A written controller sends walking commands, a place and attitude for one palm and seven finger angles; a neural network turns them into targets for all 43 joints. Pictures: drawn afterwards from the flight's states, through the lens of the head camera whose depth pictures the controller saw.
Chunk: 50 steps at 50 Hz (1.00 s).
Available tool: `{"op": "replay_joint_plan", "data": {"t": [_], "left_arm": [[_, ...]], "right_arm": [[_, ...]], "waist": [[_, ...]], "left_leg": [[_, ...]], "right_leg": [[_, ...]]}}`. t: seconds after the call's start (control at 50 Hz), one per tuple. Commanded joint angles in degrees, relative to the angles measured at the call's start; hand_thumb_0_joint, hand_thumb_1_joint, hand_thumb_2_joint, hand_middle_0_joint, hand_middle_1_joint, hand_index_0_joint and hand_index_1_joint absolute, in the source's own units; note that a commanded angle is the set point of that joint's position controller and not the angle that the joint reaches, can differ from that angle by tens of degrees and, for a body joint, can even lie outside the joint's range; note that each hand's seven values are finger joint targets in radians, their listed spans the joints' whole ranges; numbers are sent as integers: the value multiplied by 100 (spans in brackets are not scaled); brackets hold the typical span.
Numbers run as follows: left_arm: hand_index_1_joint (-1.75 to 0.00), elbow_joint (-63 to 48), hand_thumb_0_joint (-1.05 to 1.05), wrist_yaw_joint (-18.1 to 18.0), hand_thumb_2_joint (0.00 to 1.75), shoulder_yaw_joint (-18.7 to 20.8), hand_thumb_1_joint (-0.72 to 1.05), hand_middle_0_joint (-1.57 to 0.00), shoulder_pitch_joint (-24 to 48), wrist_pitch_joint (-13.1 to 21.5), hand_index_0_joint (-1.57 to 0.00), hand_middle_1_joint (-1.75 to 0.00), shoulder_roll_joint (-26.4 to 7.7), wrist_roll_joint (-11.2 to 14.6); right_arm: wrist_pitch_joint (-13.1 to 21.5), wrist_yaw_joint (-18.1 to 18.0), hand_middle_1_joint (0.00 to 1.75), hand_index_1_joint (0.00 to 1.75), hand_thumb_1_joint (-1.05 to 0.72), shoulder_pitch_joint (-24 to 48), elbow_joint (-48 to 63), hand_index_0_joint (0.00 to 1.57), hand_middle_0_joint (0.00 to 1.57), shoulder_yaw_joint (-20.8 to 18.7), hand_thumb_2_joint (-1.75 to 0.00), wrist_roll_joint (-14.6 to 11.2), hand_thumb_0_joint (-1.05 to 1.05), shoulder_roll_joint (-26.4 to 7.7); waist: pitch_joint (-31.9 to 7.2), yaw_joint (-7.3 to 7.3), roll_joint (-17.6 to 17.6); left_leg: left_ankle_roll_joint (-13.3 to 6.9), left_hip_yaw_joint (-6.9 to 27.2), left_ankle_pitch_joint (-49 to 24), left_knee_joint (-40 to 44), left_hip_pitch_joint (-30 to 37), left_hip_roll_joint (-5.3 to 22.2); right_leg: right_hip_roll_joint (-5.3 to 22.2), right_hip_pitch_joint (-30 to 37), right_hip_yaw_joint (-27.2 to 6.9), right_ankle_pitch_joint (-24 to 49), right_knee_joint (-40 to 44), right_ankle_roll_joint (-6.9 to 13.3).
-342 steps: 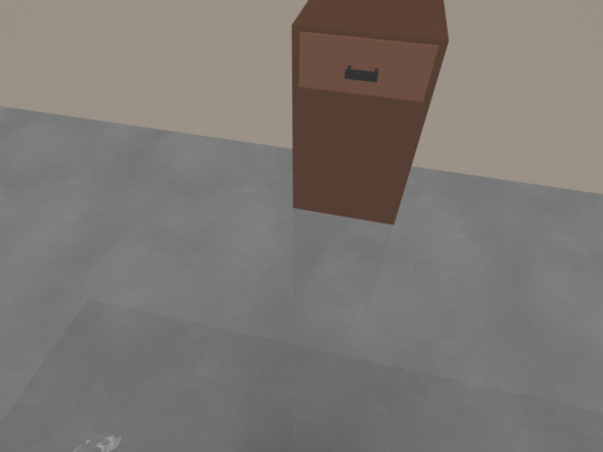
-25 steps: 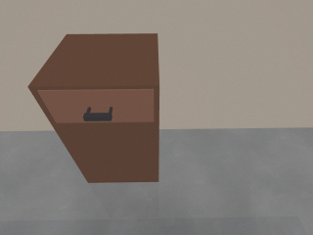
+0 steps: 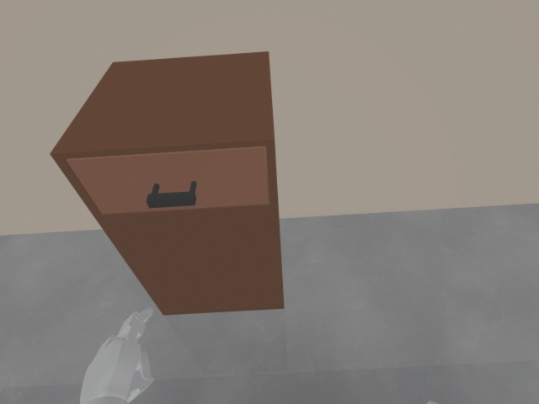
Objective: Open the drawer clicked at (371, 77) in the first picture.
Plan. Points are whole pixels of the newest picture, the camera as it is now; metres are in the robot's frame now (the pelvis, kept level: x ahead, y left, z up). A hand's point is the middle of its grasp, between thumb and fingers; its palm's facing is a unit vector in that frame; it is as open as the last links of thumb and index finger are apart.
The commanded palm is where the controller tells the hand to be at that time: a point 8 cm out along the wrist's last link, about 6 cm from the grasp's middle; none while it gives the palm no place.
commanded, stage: raise the hand with hooked fingers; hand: left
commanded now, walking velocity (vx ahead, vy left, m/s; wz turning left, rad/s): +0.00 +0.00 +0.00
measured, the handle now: (173, 193) +0.57 +0.26 -0.05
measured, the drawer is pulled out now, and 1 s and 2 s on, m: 0.00 0.00 0.00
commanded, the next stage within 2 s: move the hooked fingers above the handle in 1.70 s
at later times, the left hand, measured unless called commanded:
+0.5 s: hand (139, 336) +0.23 +0.21 -0.01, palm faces +0.04 -0.06 -1.00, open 10.2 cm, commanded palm +0.20 +0.21 +0.04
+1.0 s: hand (133, 280) +0.29 +0.23 +0.04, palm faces +0.08 -0.09 -0.99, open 13.1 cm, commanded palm +0.26 +0.23 +0.10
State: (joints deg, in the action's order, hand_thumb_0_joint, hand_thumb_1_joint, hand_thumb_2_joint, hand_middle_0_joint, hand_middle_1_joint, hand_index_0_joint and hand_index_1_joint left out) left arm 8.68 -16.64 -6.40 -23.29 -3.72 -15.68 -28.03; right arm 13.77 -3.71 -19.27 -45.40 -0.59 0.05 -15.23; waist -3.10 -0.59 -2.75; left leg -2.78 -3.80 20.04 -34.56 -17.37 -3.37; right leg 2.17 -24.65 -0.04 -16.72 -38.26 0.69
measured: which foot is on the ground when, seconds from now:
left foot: down 0.00-1.00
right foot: down 0.00-1.00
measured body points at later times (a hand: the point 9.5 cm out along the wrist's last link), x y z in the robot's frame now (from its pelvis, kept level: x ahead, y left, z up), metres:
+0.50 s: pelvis +0.01 -0.04 -0.02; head +0.05 -0.07 +0.43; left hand +0.22 +0.21 +0.04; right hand +0.27 -0.22 -0.10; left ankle -0.02 +0.09 -0.72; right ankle +0.04 -0.12 -0.72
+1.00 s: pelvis +0.02 -0.01 +0.00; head +0.04 -0.04 +0.45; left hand +0.28 +0.23 +0.10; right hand +0.22 -0.25 -0.10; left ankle -0.02 +0.09 -0.72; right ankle +0.04 -0.12 -0.72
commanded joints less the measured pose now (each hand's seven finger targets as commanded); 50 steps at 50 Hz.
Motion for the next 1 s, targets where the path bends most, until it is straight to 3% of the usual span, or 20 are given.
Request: {"op": "replay_joint_plan", "data": {"t": [0.0, 0.04, 0.1, 0.14, 0.18, 0.22, 0.26, 0.32, 0.36, 0.46, 0.54, 0.56, 0.64, 0.7, 0.74, 0.76, 0.82, 0.84, 0.88, 0.98], "left_arm": [[-47, -270, 0, -731, 79, -31, 64, -22, -1392, 292, -22, -47, 2, -2296], [-50, -298, 0, -882, 77, 283, 60, -22, -1857, 424, -22, -50, -122, -2877], [-54, -912, 0, -1174, 74, 676, 53, -23, -1494, 577, -23, -54, -569, -3419], [-57, -1259, 0, -1431, 72, 910, 48, -23, -783, 555, -23, -57, -859, -3709], [-60, -1511, 0, -1664, 70, 980, 43, -23, -4, 529, -23, -60, -990, -3897], [-63, -1958, 0, -1778, 68, 967, 39, -24, 815, 557, -24, -63, -1133, -3894], [-66, -2321, 0, -1775, 66, 908, 34, -24, 1606, 612, -24, -66, -1276, -3806], [-70, -2110, 0, -1547, 63, 861, 27, -25, 1579, 665, -25, -70, -1345, -3584], [-74, -1867, 0, -1302, 61, 629, 22, -25, 1679, 533, -25, -74, -1134, -3372], [-81, -1438, 0, -606, 56, 903, 11, -26, 879, 176, -26, -81, -1398, -3074], [-87, -1634, 0, -352, 52, 1154, 1, -26, 595, 289, -26, -87, -1527, -3022], [-88, -1714, 0, -356, 51, 1125, -1, -27, 707, 345, -27, -88, -1509, -3022], [-94, -2058, 0, -548, 47, 1408, -10, -27, 1033, 533, -27, -94, -1689, -3062], [-99, -1999, 0, -700, 44, 1342, -17, -28, 1312, 554, -28, -99, -1614, -3035], [-102, -2008, 0, -742, 42, 1312, -22, -28, 1627, 481, -28, -102, -1627, -2997], [-103, -1947, 0, -730, 41, 1177, -24, -28, 1772, 428, -28, -103, -1557, -2998], [-108, -1955, 0, -593, 38, 1001, -31, -29, 2229, 264, -29, -108, -1594, -2979], [-110, -1944, 0, -534, 37, 1019, -34, -29, 2322, 195, -29, -110, -1623, -2955], [-112, -1765, 0, -362, 35, 877, -38, -29, 2446, 78, -29, -112, -1575, -2944], [-120, -1685, 0, 36, 30, 894, -50, -30, 3000, -109, -30, -120, -1761, -2975]], "right_arm": [[-373, 392, 30, 30, -90, 1479, 1997, 20, 20, -347, -90, 358, 0, -656], [-934, 634, 30, 30, -90, 1764, 2324, 20, 20, -358, -90, 314, 0, -619], [-1362, 800, 30, 30, -90, 2187, 2655, 20, 20, -272, -90, 214, 0, -486], [-1540, 808, 30, 30, -90, 2179, 2615, 20, 20, -265, -90, 234, 0, -408], [-1609, 768, 30, 30, -90, 2020, 2571, 20, 20, -333, -90, 293, 0, -331], [-1590, 702, 30, 30, -90, 1955, 2530, 20, 20, -379, -90, 342, 0, -327], [-1574, 593, 30, 30, -90, 1984, 2473, 20, 20, -378, -90, 392, 0, -321], [-1499, 501, 30, 30, -90, 2028, 2370, 20, 20, -317, -90, 383, 0, -310], [-1489, 449, 30, 30, -90, 2052, 2289, 20, 20, -260, -90, 360, 0, -289], [-1518, 336, 30, 30, -90, 2051, 2237, 20, 20, -119, -90, 269, 0, -278], [-1491, 337, 30, 30, -90, 2037, 2212, 20, 20, -93, -90, 278, 0, -299], [-1493, 344, 30, 30, -90, 2002, 2189, 20, 20, -106, -90, 280, 0, -290], [-1464, 347, 30, 30, -90, 1929, 2155, 20, 20, -218, -90, 292, 0, -320], [-1438, 350, 30, 30, -90, 1810, 2054, 20, 20, -322, -90, 240, 0, -360], [-1438, 328, 30, 30, -90, 1843, 2049, 20, 20, -349, -90, 221, 0, -400], [-1438, 325, 30, 30, -90, 1840, 2022, 20, 20, -361, -90, 192, 0, -414], [-1442, 295, 30, 30, -90, 1836, 1974, 20, 20, -370, -90, 142, 0, -457], [-1450, 283, 30, 30, -90, 1869, 1994, 20, 20, -364, -90, 138, 0, -471], [-1474, 270, 30, 30, -90, 1875, 1972, 20, 20, -333, -90, 88, 0, -454], [-1542, 244, 30, 30, -90, 1861, 1991, 20, 20, -243, -90, 39, 0, -432]], "waist": [[128, 472, 1542], [-141, 758, 1434], [-617, 954, 895], [-737, 912, 767], [-1207, 755, 521], [-1640, 525, 281], [-1676, 273, 199], [-1667, 200, -118], [-1341, 81, 222], [-1363, 417, 708], [-1356, 621, 628], [-1258, 581, 660], [-1476, 599, 529], [-1523, 485, 335], [-1544, 446, 454], [-1448, 418, 278], [-1551, 429, 91], [-1531, 433, 215], [-1256, 450, 207], [-1181, 554, 174]], "left_leg": [[271, 470, -191, 175, -1252, 114], [304, 331, -501, 73, -1421, 75], [297, 242, -894, -76, -1426, 45], [264, 279, -846, -235, -1470, -17], [188, 279, -901, -464, -1214, -16], [137, 370, -1039, -758, -828, -14], [69, 431, -839, -996, -594, -28], [44, 367, -846, -1037, -633, -37], [22, 375, -767, -930, -838, -26], [67, 348, -1069, -389, -1126, -9], [87, 347, -1411, -105, -1050, 29], [94, 349, -1383, -54, -1045, 34], [76, 358, -1494, 0, -905, 28], [84, 333, -1596, 1, -718, 44], [69, 355, -1616, 31, -619, 54], [82, 336, -1578, 70, -546, 60], [87, 339, -1674, 207, -220, 115], [79, 378, -1766, 238, -184, 127], [105, 375, -1760, 376, -115, 155], [139, 390, -1991, 671, 135, 196]], "right_leg": [[-450, -390, -366, -1284, 601, 406], [-456, -64, -560, -725, 429, 519], [-403, 264, -654, 152, 56, 535], [-414, 174, -892, 279, -8, 517], [-381, -7, -1107, 406, -66, 485], [-336, -279, -1293, 652, -138, 453], [-280, -593, -1368, 376, -35, 379], [-275, -420, -1108, 589, -34, 321], [-282, -232, -928, 703, 88, 237], [-220, 1061, -928, 1577, 299, 143], [-210, 1481, -834, 2125, 287, 163], [-183, 1436, -799, 2106, 307, 149], [-182, 1494, -734, 2101, 305, 179], [-188, 1297, -601, 2071, 281, 188], [-217, 1220, -482, 1903, 297, 186], [-209, 1108, -431, 1729, 330, 186], [-232, 1075, -232, 1494, 395, 205], [-249, 1101, -202, 1488, 413, 208], [-255, 1049, -121, 1377, 499, 211], [-272, 1336, -54, 1422, 672, 235]]}}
